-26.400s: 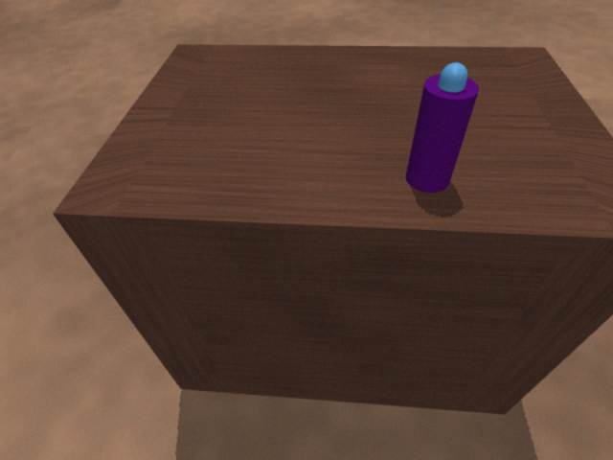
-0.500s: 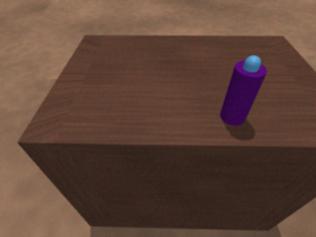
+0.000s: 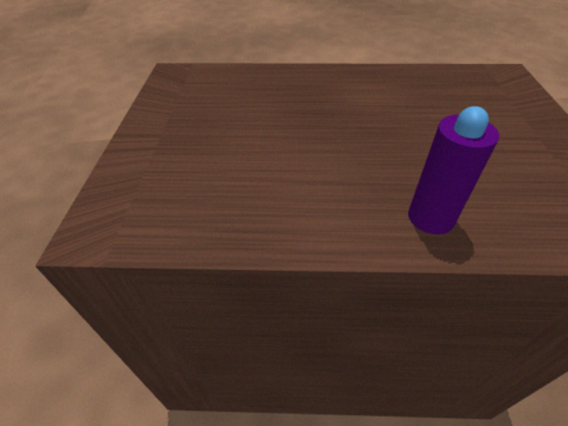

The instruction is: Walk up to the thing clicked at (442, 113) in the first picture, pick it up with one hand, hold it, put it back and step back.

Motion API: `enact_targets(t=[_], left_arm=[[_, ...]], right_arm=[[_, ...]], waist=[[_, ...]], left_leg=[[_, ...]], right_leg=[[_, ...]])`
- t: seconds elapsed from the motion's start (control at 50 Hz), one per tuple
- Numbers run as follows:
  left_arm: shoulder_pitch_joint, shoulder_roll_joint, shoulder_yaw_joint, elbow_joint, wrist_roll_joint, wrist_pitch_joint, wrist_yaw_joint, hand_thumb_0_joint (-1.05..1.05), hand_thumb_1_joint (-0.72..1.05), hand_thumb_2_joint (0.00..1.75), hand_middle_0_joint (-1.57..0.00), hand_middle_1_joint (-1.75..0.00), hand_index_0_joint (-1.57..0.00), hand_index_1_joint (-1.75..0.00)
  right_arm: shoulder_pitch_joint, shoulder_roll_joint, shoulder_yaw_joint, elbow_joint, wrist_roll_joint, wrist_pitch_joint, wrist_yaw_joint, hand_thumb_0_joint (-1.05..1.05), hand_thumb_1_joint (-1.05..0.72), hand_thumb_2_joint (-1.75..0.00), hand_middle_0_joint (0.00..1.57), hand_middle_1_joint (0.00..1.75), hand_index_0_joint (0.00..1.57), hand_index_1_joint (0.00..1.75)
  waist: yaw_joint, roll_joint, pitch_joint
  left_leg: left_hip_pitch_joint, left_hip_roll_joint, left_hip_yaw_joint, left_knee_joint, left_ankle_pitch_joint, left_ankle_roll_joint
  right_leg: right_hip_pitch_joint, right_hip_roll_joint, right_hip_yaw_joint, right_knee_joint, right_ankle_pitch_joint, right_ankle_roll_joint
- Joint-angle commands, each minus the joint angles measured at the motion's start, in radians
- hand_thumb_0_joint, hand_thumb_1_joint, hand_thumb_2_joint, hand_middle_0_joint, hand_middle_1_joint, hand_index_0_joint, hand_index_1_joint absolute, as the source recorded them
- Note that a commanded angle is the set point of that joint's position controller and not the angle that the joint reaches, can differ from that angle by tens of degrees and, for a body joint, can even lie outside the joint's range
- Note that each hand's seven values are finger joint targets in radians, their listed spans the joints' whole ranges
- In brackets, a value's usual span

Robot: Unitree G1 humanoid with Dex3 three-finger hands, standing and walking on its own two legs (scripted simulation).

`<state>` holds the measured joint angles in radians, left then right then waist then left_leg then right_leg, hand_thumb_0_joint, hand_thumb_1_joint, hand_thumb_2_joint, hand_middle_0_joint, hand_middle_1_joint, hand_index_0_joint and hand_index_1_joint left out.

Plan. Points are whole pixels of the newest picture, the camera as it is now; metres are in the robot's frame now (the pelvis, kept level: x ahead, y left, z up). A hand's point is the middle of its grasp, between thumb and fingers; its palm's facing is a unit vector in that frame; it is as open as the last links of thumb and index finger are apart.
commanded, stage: home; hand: right
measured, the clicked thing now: (451, 170) +0.47 -0.21 +0.12
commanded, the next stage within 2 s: stand in 0.14 s
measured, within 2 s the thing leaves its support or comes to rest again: neither
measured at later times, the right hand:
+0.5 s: hand out of the picture +0.06 -0.26 -0.15, palm faces -0.04 +0.93 -0.36, open 14.0 cm
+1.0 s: hand out of the picture +0.06 -0.26 -0.16, palm faces -0.06 +0.94 -0.35, open 7.5 cm
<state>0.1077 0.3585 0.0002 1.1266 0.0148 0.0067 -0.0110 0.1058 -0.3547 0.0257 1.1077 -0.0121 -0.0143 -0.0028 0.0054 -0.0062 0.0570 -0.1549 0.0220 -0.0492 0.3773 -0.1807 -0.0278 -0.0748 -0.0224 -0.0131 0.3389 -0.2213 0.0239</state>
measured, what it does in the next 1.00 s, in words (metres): stands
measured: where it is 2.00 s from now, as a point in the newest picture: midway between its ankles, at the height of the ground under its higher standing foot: outside the picture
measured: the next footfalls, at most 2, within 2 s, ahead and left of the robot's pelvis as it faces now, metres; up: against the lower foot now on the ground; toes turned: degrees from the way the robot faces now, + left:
none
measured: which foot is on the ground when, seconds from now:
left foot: down 0.00-1.00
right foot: down 0.00-1.00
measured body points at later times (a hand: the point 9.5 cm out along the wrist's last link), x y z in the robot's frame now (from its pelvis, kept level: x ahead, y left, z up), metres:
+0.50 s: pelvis -0.01 +0.00 +0.00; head -0.01 +0.01 +0.45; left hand +0.05 +0.30 -0.14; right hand +0.06 -0.30 -0.13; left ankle +0.02 +0.14 -0.75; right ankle -0.02 -0.13 -0.75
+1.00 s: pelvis +0.00 +0.00 +0.00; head +0.01 +0.00 +0.45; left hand +0.05 +0.30 -0.14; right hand +0.07 -0.31 -0.13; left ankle +0.02 +0.14 -0.75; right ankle -0.02 -0.13 -0.75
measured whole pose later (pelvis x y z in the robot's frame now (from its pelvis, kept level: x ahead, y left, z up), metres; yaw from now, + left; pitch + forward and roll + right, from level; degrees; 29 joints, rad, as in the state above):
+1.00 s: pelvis +0.00 +0.00 +0.00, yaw +1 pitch -2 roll +0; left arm 0.14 0.35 0.01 1.12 0.01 0.00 -0.01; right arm 0.13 -0.35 0.01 1.12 -0.01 -0.01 0.01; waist 0.00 0.00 0.06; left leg -0.17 0.02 -0.07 0.37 -0.17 -0.03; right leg -0.08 -0.02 -0.03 0.33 -0.22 0.02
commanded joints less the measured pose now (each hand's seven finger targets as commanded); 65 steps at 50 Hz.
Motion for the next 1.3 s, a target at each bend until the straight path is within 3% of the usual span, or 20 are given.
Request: enact_targets(t=[0.0,0.06,0.16,0.22,0.26,0.28,0.34,0.42,0.54,0.58,0.78,0.94,1.14,1.18,1.26,1.28], left_arm=[[-0.019,0.208,0.043,-0.051,-0.002,-0.019,0.019,0.0,0.9,0.9,-0.2,-0.3,-0.2,-0.3],[-0.017,0.204,0.042,-0.055,-0.001,-0.02,0.017,0.0,0.9,0.9,-0.2,-0.3,-0.2,-0.3],[-0.007,0.21,0.045,-0.055,0.0,-0.024,0.02,0.0,0.9,0.9,-0.2,-0.3,-0.2,-0.3],[-0.013,0.21,0.043,-0.058,-0.001,-0.025,0.019,0.0,0.9,0.9,-0.2,-0.3,-0.2,-0.3],[-0.011,0.21,0.044,-0.06,0.001,-0.024,0.02,0.0,0.9,0.9,-0.2,-0.3,-0.2,-0.3],[-0.011,0.208,0.045,-0.058,0.0,-0.023,0.02,0.0,0.9,0.9,-0.2,-0.3,-0.2,-0.3],[-0.004,0.206,0.045,-0.057,0.001,-0.022,0.017,0.0,0.9,0.9,-0.2,-0.3,-0.2,-0.3],[-0.002,0.208,0.046,-0.059,0.001,-0.026,0.018,0.0,0.9,0.9,-0.2,-0.3,-0.2,-0.3],[0.007,0.207,0.047,-0.056,0.003,-0.022,0.016,0.0,0.9,0.9,-0.2,-0.3,-0.2,-0.3],[0.005,0.207,0.047,-0.059,0.003,-0.024,0.016,0.0,0.9,0.9,-0.2,-0.3,-0.2,-0.3],[0.017,0.21,0.051,-0.063,0.001,-0.027,0.016,0.0,0.9,0.9,-0.2,-0.3,-0.2,-0.3],[0.015,0.207,0.051,-0.066,-0.005,-0.028,0.019,0.0,0.9,0.9,-0.2,-0.3,-0.2,-0.3],[0.013,0.203,0.049,-0.065,-0.006,-0.027,0.021,0.0,0.9,0.9,-0.2,-0.3,-0.2,-0.3],[0.002,0.206,0.052,-0.068,-0.004,-0.026,0.021,0.0,0.9,0.9,-0.2,-0.3,-0.2,-0.3],[0.002,0.209,0.055,-0.067,0.0,-0.021,0.02,0.0,0.9,0.9,-0.2,-0.3,-0.2,-0.3],[0.0,0.209,0.055,-0.067,-0.002,-0.022,0.02,0.0,0.9,0.9,-0.2,-0.3,-0.2,-0.3]], right_arm=[[-0.036,-0.229,-0.048,-0.055,0.003,-0.011,-0.018,0.0,0.55,-0.05,0.05,0.05,0.05,0.05],[-0.027,-0.226,-0.05,-0.053,0.001,-0.013,-0.017,0.0,0.55,-0.05,0.05,0.05,0.05,0.05],[-0.039,-0.221,-0.052,-0.054,0.003,-0.012,-0.015,0.0,0.56,-0.05,0.05,0.05,0.05,0.05],[-0.022,-0.221,-0.051,-0.048,0.004,-0.012,-0.013,0.0,0.53,-0.06,0.05,0.06,0.05,0.05],[-0.031,-0.221,-0.053,-0.05,0.002,-0.01,-0.013,0.0,0.37,-0.22,0.2,0.22,0.2,0.21],[-0.027,-0.22,-0.052,-0.048,0.002,-0.009,-0.013,0.0,0.29,-0.3,0.2,0.3,0.2,0.29],[-0.024,-0.226,-0.054,-0.045,0.004,-0.009,-0.012,0.0,0.05,-0.54,0.2,0.3,0.2,0.3],[-0.025,-0.22,-0.054,-0.048,0.004,-0.009,-0.011,0.0,-0.27,-0.86,0.2,0.3,0.2,0.3],[-0.021,-0.224,-0.057,-0.042,0.002,-0.007,-0.009,0.0,-0.75,-0.9,0.2,0.3,0.2,0.3],[-0.012,-0.22,-0.058,-0.043,0.002,-0.006,-0.008,0.0,-0.9,-0.9,0.2,0.3,0.2,0.3],[-0.006,-0.218,-0.058,-0.044,0.003,-0.007,-0.007,0.0,-0.9,-0.9,0.2,0.3,0.2,0.3],[-0.003,-0.213,-0.053,-0.045,0.004,-0.01,-0.01,0.0,-0.9,-0.9,0.2,0.3,0.2,0.3],[-0.01,-0.216,-0.051,-0.047,0.005,-0.01,-0.015,0.0,-0.9,-0.9,0.2,0.3,0.2,0.3],[-0.008,-0.213,-0.052,-0.049,0.004,-0.01,-0.016,0.0,-0.9,-0.9,0.2,0.3,0.2,0.3],[-0.023,-0.217,-0.055,-0.052,0.002,-0.009,-0.017,0.0,-0.9,-0.9,0.2,0.3,0.2,0.3],[-0.029,-0.212,-0.054,-0.054,0.002,-0.01,-0.015,0.0,-0.9,-0.9,0.2,0.3,0.2,0.3]], waist=[[0.004,0.012,-0.075],[-0.001,0.019,-0.068],[0.003,0.009,-0.094],[-0.004,0.01,-0.076],[-0.003,0.014,-0.068],[-0.003,0.015,-0.059],[-0.004,0.027,-0.045],[-0.003,0.014,-0.056],[-0.002,0.022,-0.009],[-0.006,0.009,-0.025],[-0.004,0.007,-0.035],[-0.002,0.009,-0.089],[0.0,0.013,-0.094],[-0.003,0.016,-0.09],[0.002,0.021,-0.06],[0.002,0.022,-0.068]], left_leg=[[0.038,0.099,-0.071,-0.046,0.208,0.046],[0.022,0.096,-0.072,-0.06,0.183,0.042],[0.055,0.1,-0.071,-0.044,0.239,0.047],[0.034,0.094,-0.067,-0.056,0.19,0.044],[0.027,0.093,-0.07,-0.06,0.175,0.043],[0.012,0.091,-0.071,-0.069,0.142,0.047],[0.002,0.093,-0.08,-0.085,0.084,0.047],[0.008,0.092,-0.08,-0.073,0.116,0.048],[-0.029,0.085,-0.094,-0.106,-0.026,0.044],[-0.02,0.083,-0.09,-0.092,0.006,0.045],[-0.014,0.082,-0.095,-0.082,0.026,0.044],[0.026,0.093,-0.083,-0.044,0.214,0.046],[0.045,0.097,-0.078,-0.033,0.287,0.044],[0.034,0.097,-0.076,-0.04,0.282,0.042],[0.02,0.093,-0.08,-0.059,0.177,0.045],[0.029,0.096,-0.083,-0.056,0.214,0.042]], right_leg=[[-0.002,-0.098,0.067,-0.058,0.152,-0.033],[-0.005,-0.098,0.068,-0.062,0.133,-0.033],[0.004,-0.105,0.063,-0.056,0.187,-0.035],[-0.003,-0.103,0.067,-0.069,0.145,-0.035],[-0.008,-0.102,0.063,-0.071,0.129,-0.035],[-0.005,-0.103,0.066,-0.072,0.113,-0.037],[-0.015,-0.099,0.064,-0.077,0.062,-0.04],[-0.012,-0.104,0.067,-0.08,0.078,-0.04],[-0.045,-0.095,0.062,-0.086,-0.022,-0.042],[-0.043,-0.101,0.069,-0.092,-0.01,-0.043],[-0.043,-0.1,0.068,-0.084,0.004,-0.042],[0.004,-0.11,0.064,-0.059,0.156,-0.04],[0.019,-0.11,0.052,-0.052,0.233,-0.032],[0.027,-0.109,0.052,-0.05,0.224,-0.033],[0.002,-0.106,0.054,-0.069,0.127,-0.037],[0.004,-0.107,0.052,-0.062,0.144,-0.039]])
